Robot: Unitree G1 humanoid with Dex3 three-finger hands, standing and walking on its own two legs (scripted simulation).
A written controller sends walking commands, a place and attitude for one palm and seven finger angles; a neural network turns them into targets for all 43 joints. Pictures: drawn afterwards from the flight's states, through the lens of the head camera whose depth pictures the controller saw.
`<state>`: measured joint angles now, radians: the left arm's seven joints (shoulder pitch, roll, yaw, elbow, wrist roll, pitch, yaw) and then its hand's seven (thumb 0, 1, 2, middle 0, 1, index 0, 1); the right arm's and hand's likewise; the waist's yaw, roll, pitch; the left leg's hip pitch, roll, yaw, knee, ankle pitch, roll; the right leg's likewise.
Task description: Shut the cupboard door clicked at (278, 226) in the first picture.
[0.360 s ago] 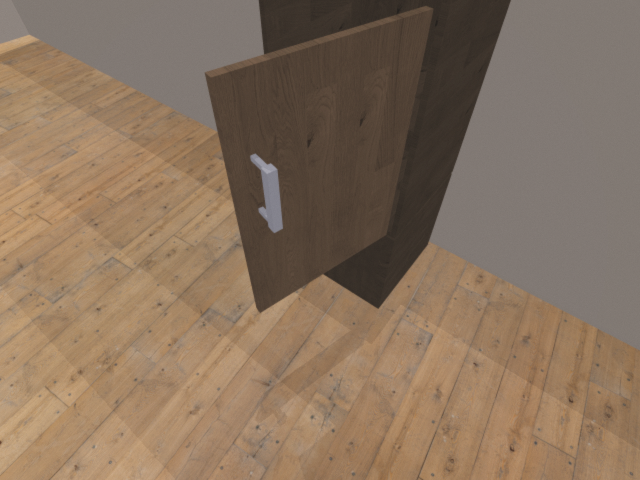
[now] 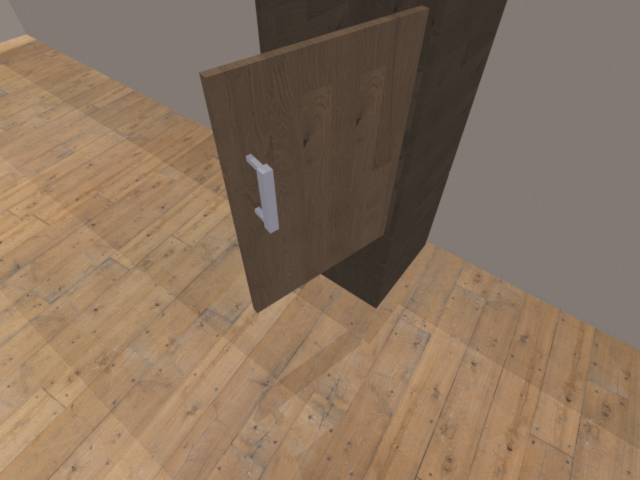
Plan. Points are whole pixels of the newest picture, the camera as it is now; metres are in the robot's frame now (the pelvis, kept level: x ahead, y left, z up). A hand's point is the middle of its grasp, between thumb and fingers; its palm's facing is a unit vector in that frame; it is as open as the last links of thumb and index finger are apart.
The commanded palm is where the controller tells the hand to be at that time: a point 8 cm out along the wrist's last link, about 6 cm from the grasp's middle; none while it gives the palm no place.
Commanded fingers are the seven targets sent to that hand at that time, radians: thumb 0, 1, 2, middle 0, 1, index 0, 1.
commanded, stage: look at it before walking up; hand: left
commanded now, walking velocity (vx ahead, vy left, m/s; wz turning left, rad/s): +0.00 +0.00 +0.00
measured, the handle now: (262, 194) +0.54 +0.13 +0.03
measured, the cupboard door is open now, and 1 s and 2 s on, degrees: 75 75 75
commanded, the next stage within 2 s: walk to a spot facing it in 0.48 s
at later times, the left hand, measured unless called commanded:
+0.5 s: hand out of the picture +0.03 +0.21 -0.17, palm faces -0.01 -0.96 -0.27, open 7.4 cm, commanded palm none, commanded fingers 0.00 0.90 0.90 -0.20 -0.30 -0.20 -0.30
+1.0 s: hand out of the picture +0.05 +0.18 -0.18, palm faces -0.13 -0.96 -0.25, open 7.4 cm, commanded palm none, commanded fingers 0.00 0.90 0.90 -0.20 -0.30 -0.20 -0.30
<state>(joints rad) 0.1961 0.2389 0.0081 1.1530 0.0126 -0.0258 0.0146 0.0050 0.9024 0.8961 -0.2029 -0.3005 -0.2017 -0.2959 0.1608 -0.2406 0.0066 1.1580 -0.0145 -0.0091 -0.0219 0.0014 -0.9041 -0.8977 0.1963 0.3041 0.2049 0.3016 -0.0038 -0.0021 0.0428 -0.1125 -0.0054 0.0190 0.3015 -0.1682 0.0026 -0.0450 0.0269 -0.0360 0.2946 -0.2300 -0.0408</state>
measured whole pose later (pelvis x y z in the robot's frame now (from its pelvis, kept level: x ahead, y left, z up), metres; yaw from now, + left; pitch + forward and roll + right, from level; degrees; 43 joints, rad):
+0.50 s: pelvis +0.00 -0.01 +0.00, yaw +0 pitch -1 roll +1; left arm 0.19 0.25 0.01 1.15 0.01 -0.03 0.01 0.00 0.90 0.90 -0.20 -0.30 -0.20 -0.30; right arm 0.17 -0.24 0.01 1.16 -0.01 -0.01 -0.02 0.00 -0.90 -0.90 0.20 0.30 0.20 0.30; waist -0.01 0.00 0.04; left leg -0.11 0.00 0.02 0.30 -0.17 -0.01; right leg -0.04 0.04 -0.03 0.29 -0.23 -0.05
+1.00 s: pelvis -0.03 -0.02 -0.02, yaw -11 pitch -1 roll +2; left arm 0.21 0.21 0.07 1.00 0.03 0.06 -0.02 0.01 0.90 0.90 -0.20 -0.30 -0.20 -0.30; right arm 0.19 -0.20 -0.04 1.02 -0.03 0.02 -0.04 0.00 -0.90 -0.90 0.20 0.30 0.21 0.30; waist 0.02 0.00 0.11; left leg -0.22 0.08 0.19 0.54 -0.28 -0.02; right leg -0.33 0.03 0.01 0.78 -0.46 -0.03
